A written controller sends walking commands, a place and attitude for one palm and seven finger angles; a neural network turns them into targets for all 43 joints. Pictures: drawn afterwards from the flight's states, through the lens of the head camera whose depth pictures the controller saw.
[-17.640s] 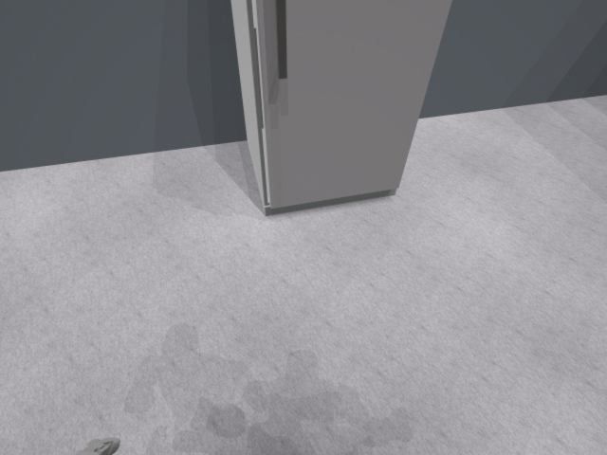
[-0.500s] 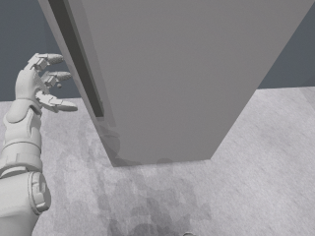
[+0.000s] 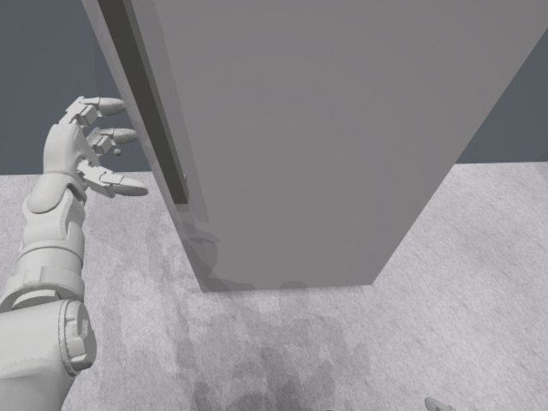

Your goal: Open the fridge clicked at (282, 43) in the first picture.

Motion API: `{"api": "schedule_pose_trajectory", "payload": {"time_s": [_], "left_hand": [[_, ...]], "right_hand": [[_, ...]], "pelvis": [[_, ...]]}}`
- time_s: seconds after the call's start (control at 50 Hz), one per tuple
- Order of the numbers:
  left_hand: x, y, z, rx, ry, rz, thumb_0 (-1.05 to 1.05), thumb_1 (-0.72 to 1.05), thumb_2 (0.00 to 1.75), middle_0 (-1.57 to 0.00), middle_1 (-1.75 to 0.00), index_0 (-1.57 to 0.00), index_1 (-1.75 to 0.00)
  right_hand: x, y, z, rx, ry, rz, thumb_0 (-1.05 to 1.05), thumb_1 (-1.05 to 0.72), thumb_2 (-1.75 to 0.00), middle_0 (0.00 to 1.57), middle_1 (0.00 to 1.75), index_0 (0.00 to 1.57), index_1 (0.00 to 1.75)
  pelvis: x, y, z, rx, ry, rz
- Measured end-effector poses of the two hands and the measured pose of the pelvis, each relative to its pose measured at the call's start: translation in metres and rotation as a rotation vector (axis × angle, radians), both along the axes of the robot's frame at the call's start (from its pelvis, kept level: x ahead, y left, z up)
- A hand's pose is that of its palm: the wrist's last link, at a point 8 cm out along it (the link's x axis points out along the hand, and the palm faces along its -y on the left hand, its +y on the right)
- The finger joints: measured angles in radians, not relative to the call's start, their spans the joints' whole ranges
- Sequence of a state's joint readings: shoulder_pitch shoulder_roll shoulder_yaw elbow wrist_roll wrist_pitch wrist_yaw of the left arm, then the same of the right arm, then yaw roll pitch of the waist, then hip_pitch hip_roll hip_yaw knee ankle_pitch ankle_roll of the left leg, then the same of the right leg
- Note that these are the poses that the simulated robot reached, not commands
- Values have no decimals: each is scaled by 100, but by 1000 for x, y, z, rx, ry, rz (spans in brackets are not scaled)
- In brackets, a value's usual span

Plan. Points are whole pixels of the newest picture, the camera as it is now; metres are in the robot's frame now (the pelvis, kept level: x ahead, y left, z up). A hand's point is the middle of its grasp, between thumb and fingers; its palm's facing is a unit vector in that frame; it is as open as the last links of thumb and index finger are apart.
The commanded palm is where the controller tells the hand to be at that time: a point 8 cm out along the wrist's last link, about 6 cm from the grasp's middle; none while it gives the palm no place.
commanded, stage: move the hooked fingers beside the handle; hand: left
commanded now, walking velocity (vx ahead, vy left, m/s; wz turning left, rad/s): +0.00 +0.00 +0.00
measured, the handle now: (148, 83) +0.51 +0.18 +0.19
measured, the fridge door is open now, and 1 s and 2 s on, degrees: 0 0 0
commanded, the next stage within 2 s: feel for the door with the fingertips in 0.02 s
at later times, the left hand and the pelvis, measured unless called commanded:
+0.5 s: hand (134, 152) +0.45 +0.20 +0.12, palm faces +0.02 -1.00 +0.01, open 14.0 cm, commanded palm +0.42 +0.25 +0.12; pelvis +0.00 +0.00 +0.00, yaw +0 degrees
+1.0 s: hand (136, 143) +0.46 +0.20 +0.13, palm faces +0.04 -1.00 -0.01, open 14.0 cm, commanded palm +0.44 +0.25 +0.12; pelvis -0.01 +0.00 +0.00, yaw +0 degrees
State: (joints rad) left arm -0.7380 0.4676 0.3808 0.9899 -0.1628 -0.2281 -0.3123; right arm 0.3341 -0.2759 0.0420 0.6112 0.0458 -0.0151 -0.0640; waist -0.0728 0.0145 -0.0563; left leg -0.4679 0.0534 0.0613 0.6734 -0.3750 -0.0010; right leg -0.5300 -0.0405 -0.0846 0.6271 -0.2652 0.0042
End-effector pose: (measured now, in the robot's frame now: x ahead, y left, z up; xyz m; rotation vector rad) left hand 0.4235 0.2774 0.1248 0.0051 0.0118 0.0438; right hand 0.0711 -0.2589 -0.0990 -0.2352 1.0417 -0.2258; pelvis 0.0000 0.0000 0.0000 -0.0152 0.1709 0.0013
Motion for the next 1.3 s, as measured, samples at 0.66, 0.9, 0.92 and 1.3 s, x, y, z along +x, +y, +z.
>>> {"api": "schedule_pose_trajectory", "payload": {"time_s": [0.66,0.9,0.92,1.3], "left_hand": [[4,-27,2,2,-23,-2,-2,-50,30,-30,-120,-31,-120],[7,-22,7,1,-20,2,-1,-50,30,-30,-120,-31,-120],[7,-22,6,4,-18,1,-1,-50,30,-30,-120,-30,-120],[22,-21,5,7,-16,-8,-1,-50,30,-36,-124,-36,-124]], "right_hand": [[-15,8,-3,25,4,-24,1,-91,-90,20,30,20,30],[-28,4,-6,17,41,-21,1,-91,-90,20,30,20,30],[-30,2,-6,14,47,-22,1,-91,-90,20,30,20,30],[-68,-6,-8,-13,148,-57,1,-91,-90,20,30,20,30]], "pelvis": [[-3,4,0,1,-9,-9],[-8,2,-1,2,-5,-3],[-8,1,-1,2,-4,-2],[-14,-1,-4,-1,29,3]]}}
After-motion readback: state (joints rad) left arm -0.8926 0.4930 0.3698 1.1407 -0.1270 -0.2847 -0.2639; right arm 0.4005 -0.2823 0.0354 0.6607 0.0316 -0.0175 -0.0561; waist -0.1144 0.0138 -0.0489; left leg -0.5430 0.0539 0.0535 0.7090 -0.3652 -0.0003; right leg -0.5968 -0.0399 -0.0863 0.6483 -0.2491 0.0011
